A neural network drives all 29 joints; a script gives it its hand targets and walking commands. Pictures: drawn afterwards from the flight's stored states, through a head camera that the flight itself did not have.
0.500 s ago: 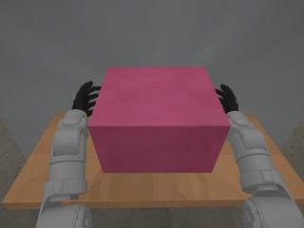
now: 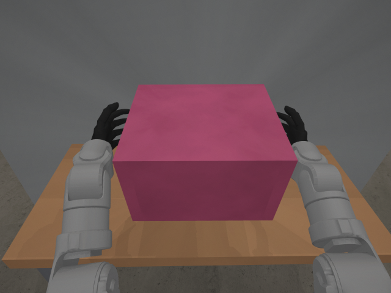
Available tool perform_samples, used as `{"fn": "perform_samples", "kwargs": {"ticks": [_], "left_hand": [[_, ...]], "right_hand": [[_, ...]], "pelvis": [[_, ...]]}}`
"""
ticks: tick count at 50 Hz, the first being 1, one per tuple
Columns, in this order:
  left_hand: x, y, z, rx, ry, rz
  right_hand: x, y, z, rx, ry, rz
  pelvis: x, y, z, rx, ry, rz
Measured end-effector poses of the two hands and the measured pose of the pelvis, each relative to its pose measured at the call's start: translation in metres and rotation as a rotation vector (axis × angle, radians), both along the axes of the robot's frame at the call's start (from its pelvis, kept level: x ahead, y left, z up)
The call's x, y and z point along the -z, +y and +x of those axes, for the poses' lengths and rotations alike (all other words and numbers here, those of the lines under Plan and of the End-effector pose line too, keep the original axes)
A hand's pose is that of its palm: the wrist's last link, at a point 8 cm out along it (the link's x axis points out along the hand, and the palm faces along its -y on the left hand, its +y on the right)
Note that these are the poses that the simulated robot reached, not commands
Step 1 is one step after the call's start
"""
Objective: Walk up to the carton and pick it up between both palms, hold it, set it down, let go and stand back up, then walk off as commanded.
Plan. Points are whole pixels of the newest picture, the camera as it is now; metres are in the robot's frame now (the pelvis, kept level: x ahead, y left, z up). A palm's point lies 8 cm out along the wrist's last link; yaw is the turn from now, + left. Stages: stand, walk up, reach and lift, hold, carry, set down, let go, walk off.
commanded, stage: hold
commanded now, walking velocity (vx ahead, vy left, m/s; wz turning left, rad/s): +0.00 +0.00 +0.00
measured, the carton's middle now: (201, 148) +0.39 -0.01 +0.15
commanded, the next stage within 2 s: none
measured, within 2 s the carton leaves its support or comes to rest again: neither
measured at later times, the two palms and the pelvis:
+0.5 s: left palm (103, 142) +0.36 +0.18 +0.20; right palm (295, 143) +0.36 -0.20 +0.19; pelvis +0.00 +0.00 +0.00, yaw +0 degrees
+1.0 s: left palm (104, 143) +0.36 +0.18 +0.19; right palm (295, 144) +0.36 -0.20 +0.19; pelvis +0.00 +0.00 +0.00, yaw +0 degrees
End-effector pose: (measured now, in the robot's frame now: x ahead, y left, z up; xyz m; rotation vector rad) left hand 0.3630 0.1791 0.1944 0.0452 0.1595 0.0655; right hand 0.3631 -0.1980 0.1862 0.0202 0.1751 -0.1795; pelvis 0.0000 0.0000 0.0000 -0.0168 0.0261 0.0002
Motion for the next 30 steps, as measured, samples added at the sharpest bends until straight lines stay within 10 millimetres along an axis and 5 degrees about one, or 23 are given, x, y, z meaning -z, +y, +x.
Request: {"fn": "perform_samples", "kwargs": {"ticks": [30], "left_hand": [[-0.0025, 0.0003, -0.0018, -0.001, -0.006, 0.002]], "right_hand": [[-0.0032, 0.0001, -0.0011, -0.002, -0.01, -0.002]], "pelvis": [[0.0, 0.0, -0.0009, 0.0, -0.003, 0.0]]}}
